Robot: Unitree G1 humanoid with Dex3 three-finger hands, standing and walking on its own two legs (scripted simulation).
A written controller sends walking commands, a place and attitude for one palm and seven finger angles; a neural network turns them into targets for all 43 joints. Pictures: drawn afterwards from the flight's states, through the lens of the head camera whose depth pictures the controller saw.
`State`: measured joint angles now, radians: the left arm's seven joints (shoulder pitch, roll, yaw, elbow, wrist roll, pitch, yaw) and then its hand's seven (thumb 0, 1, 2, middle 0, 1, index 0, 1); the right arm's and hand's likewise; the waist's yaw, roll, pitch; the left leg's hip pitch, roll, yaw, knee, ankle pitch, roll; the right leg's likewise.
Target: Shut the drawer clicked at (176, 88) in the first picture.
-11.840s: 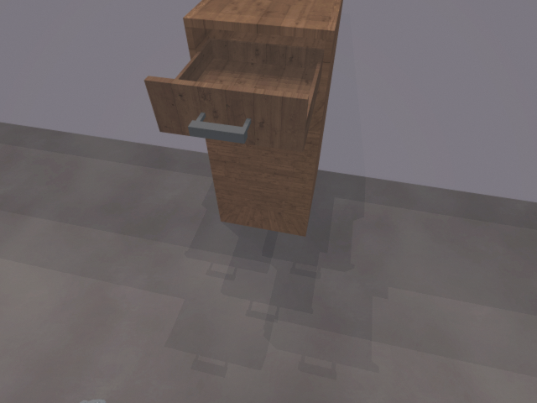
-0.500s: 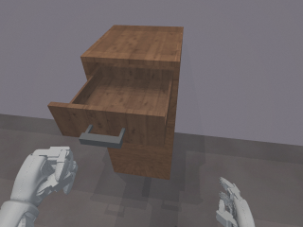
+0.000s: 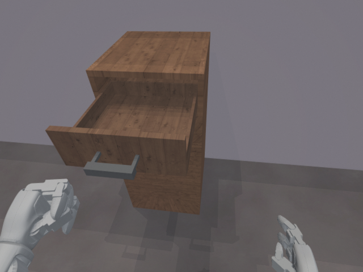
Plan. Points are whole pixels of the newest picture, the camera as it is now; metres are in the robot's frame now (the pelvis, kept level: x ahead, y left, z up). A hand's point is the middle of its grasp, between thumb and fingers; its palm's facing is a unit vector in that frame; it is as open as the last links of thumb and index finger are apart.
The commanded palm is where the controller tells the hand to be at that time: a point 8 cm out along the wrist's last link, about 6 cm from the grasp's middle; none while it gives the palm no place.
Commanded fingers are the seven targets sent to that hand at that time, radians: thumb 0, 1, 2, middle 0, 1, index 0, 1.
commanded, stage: bring the fist close to the handle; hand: left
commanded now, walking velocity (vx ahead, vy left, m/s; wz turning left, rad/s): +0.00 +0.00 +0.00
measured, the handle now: (113, 163) +0.36 +0.22 +0.05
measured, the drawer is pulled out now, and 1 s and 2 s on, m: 0.29 0.29 0.26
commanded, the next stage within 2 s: push the drawer shut in 1.30 s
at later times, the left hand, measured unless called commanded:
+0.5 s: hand (92, 206) +0.21 +0.21 +0.09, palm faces +0.01 -1.00 -0.06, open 3.2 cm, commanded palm +0.19 +0.26 +0.09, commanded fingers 0.00 0.90 0.90 -1.40 -1.60 -1.40 -1.60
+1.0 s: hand (112, 201) +0.25 +0.19 +0.05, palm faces -0.01 -1.00 -0.06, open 3.2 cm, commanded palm +0.22 +0.25 +0.06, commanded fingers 0.00 0.90 0.90 -1.40 -1.60 -1.40 -1.60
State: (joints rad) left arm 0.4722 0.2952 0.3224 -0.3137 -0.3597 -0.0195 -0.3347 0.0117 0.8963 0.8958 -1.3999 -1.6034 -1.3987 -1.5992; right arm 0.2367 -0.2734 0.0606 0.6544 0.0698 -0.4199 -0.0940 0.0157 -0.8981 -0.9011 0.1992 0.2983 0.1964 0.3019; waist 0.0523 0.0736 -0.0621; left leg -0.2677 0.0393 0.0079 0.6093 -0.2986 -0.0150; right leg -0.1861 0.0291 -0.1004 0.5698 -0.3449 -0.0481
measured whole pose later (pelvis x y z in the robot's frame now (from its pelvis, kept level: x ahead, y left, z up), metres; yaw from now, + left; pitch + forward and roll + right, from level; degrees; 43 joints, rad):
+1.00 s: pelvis -0.01 +0.02 -0.02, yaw +0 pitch +6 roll +0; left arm 0.21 0.21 0.15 0.05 -0.23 -0.26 -0.20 0.01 0.90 0.90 -1.40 -1.60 -1.40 -1.60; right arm 0.24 -0.25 0.04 0.61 0.02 -0.25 -0.04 0.01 -0.90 -0.90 0.20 0.30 0.20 0.30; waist -0.01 0.04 -0.06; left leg -0.53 0.01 0.03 0.79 -0.36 0.01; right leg -0.46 -0.01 -0.08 0.79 -0.42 -0.03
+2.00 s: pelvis -0.01 +0.01 -0.02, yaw +0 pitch +7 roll +0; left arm -0.10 0.26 0.19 0.37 -0.24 -0.27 -0.26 -0.04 0.82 0.93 -1.40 -1.60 -1.40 -1.60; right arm 0.23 -0.27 0.04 0.64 0.04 -0.18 -0.05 0.01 -0.90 -0.90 0.20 0.30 0.20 0.30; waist -0.01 0.04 -0.05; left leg -0.55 0.01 0.01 0.79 -0.35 0.01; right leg -0.49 -0.01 -0.09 0.78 -0.41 -0.03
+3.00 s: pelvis -0.01 +0.02 -0.03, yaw -2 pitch +12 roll -1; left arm -0.64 0.35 0.29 0.95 -0.16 -0.36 -0.23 0.00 0.83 0.93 -1.40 -1.60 -1.40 -1.60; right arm 0.32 -0.27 0.04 0.66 0.02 -0.05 -0.02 0.01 -0.90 -0.90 0.20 0.30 0.20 0.30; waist -0.08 0.02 -0.07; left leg -0.68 0.03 0.04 0.84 -0.36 0.02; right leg -0.61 0.01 -0.07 0.82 -0.41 -0.02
